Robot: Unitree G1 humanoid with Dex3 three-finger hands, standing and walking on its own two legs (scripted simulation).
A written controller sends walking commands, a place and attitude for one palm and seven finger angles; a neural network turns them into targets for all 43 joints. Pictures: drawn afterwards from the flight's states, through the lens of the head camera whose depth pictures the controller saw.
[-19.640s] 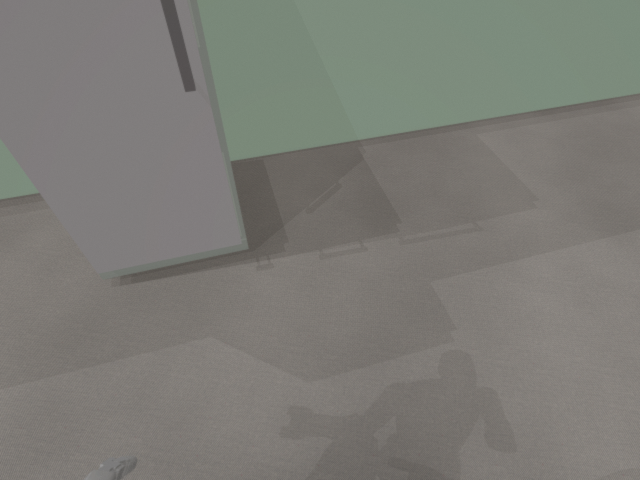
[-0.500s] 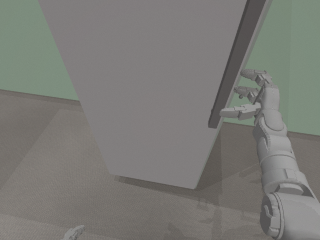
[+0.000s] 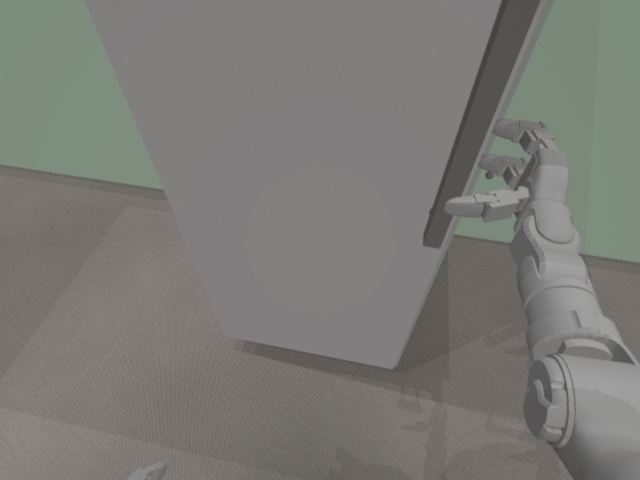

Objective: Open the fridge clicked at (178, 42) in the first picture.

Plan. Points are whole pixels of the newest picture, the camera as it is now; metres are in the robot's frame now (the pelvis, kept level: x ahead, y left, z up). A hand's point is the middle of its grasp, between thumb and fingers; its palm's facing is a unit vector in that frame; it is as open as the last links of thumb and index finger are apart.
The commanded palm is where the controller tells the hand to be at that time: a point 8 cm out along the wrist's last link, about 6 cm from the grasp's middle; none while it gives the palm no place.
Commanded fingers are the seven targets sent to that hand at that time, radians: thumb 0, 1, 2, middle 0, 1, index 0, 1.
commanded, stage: slide the fingers in behind the handle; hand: right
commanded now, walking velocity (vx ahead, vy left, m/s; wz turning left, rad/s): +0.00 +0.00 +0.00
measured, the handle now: (471, 117) +0.50 -0.11 +0.21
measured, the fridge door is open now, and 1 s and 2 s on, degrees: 0 0 0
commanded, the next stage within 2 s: move the hooked fingers beside the handle in 0.26 s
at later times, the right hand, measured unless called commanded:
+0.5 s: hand (483, 186) +0.45 -0.14 +0.15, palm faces +0.12 +0.99 +0.01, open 14.2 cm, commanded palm +0.42 -0.18 +0.15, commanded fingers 0.00 0.50 -0.30 0.30 1.20 0.30 1.20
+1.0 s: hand (495, 193) +0.44 -0.15 +0.15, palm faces +0.12 +0.99 +0.00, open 14.0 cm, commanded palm +0.41 -0.20 +0.15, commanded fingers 0.00 0.50 -0.30 0.30 1.20 0.30 1.20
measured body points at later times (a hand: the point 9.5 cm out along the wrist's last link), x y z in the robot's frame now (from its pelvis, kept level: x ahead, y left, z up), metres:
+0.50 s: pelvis +0.01 +0.00 +0.00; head +0.03 +0.00 +0.45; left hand +0.11 +0.25 -0.11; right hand +0.44 -0.19 +0.15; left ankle +0.02 +0.09 -0.72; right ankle +0.01 -0.08 -0.72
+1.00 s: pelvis +0.01 +0.00 +0.01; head +0.02 +0.01 +0.45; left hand +0.10 +0.26 -0.11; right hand +0.43 -0.20 +0.15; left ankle +0.02 +0.09 -0.72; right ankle +0.01 -0.08 -0.72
